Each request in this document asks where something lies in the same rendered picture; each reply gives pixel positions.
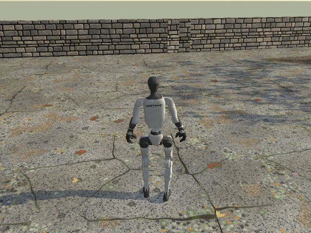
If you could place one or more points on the left robot forearm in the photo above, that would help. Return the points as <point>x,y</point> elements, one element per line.
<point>131,127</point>

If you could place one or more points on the humanoid robot head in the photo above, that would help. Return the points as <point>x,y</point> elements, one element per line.
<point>153,83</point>

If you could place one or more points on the right robot forearm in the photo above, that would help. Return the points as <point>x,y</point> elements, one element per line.
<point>180,126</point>

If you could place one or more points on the right robot upper arm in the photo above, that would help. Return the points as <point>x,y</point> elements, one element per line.
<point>172,109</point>

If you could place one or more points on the right robot hand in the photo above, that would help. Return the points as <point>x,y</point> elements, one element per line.
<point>181,135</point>

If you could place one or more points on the left robot upper arm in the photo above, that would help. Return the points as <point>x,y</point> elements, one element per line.
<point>136,110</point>

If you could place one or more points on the left robot thigh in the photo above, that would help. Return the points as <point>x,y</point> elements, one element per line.
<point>144,147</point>

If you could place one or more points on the left robot hand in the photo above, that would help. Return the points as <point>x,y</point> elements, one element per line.
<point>130,136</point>

